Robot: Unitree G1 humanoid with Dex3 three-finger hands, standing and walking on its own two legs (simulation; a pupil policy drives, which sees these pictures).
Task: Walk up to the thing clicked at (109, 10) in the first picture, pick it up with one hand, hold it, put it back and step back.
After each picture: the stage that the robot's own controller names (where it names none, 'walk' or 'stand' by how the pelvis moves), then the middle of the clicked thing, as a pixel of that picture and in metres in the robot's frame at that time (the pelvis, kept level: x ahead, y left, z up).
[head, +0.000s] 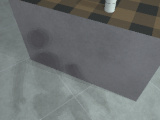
stand; (110, 1) +0.96 -0.14 -0.01
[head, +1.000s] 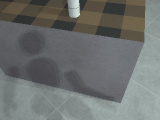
walk; (73, 6) +0.85 +0.13 +0.01
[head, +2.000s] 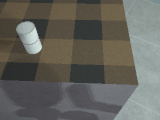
stand; (30, 38) +0.49 +0.25 +0.03
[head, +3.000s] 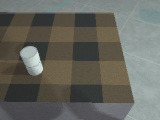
stand; (32, 61) +0.45 +0.24 -0.01
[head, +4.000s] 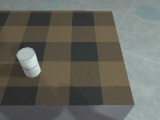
stand; (29, 63) +0.44 +0.24 -0.02
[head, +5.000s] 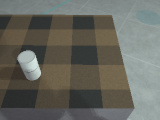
stand; (30, 66) +0.43 +0.24 -0.02
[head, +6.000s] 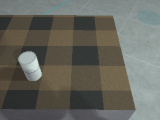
stand; (30, 66) +0.43 +0.24 -0.02
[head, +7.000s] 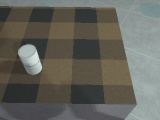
rise first; (30, 60) +0.44 +0.24 -0.01
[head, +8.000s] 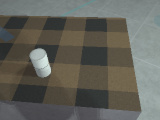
rise first; (41, 63) +0.45 +0.24 -0.01
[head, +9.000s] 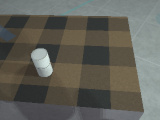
go down; (42, 63) +0.44 +0.23 -0.01
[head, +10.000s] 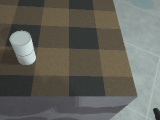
go down; (24, 48) +0.45 +0.21 +0.02
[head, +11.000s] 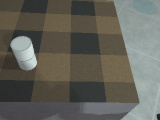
approach; (24, 54) +0.44 +0.22 +0.02
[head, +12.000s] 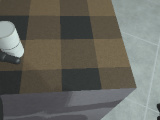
close in; (9, 41) +0.45 +0.23 +0.06
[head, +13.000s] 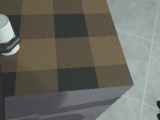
lift; (3, 36) +0.47 +0.23 +0.06
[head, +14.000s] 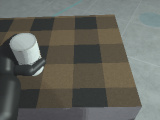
lift; (28, 55) +0.34 +0.18 +0.18
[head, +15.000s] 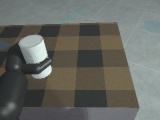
hold; (36, 57) +0.34 +0.16 +0.18
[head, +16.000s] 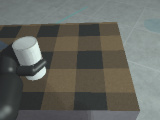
hold; (30, 59) +0.33 +0.18 +0.17
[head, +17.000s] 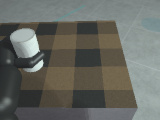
crouch; (28, 51) +0.35 +0.19 +0.18
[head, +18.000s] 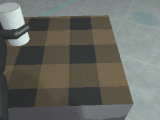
lower; (14, 25) +0.44 +0.22 +0.20
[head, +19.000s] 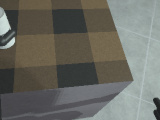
lower; out of the picture +0.49 +0.23 +0.07
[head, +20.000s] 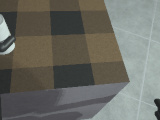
lower; out of the picture +0.47 +0.24 +0.07
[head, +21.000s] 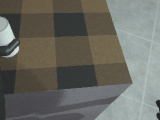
lower; (3, 38) +0.46 +0.23 +0.06
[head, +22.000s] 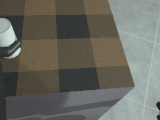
lower; (5, 39) +0.46 +0.23 +0.06
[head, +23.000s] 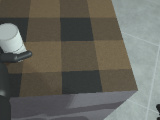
open; (12, 44) +0.44 +0.22 +0.06
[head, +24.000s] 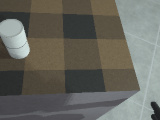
sink last; (15, 40) +0.44 +0.21 +0.05
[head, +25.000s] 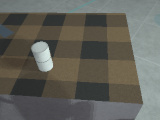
sink last; (42, 57) +0.46 +0.23 +0.03
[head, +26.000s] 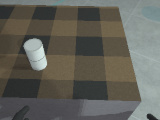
stand; (36, 55) +0.45 +0.22 +0.02
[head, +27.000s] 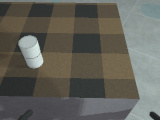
stand; (31, 52) +0.45 +0.23 +0.04
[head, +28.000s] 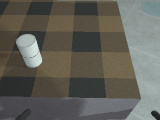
stand; (30, 51) +0.45 +0.23 +0.05
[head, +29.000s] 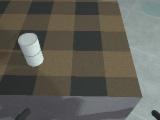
stand; (31, 50) +0.45 +0.22 +0.05
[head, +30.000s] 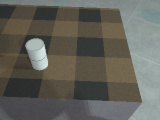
stand; (37, 55) +0.45 +0.21 +0.02
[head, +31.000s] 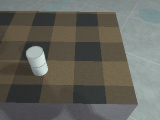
walk; (37, 61) +0.45 +0.21 -0.01
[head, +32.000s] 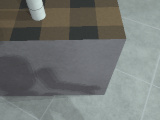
walk; (35, 5) +0.67 +0.25 +0.02
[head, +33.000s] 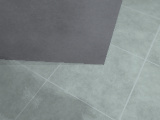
walk; out of the picture +1.04 +0.22 +0.02
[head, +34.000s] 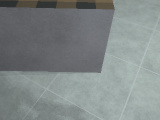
stand; out of the picture +1.07 +0.23 -0.01
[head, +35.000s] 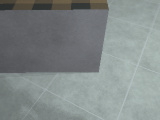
stand; out of the picture +1.08 +0.26 -0.01
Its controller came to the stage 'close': yes
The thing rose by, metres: 0.22
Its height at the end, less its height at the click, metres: +0.00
